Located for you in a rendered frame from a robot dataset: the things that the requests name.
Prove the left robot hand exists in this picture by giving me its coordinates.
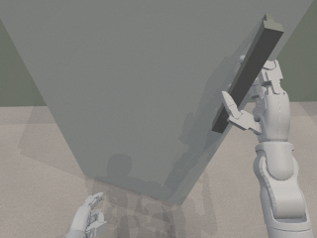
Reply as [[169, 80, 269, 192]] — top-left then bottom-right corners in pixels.
[[68, 191, 107, 238]]

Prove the robot right forearm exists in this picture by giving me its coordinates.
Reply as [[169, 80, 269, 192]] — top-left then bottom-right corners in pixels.
[[253, 141, 314, 238]]

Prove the fridge door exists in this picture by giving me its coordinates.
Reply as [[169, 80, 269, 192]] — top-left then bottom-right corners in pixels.
[[0, 0, 313, 206]]

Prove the right robot hand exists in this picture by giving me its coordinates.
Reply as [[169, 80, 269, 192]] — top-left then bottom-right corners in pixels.
[[221, 55, 291, 143]]

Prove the handle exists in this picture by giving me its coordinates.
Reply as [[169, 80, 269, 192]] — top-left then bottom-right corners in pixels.
[[211, 13, 284, 134]]

